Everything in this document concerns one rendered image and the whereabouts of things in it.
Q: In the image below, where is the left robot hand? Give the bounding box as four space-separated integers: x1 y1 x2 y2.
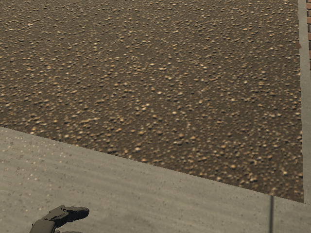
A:
29 205 89 233

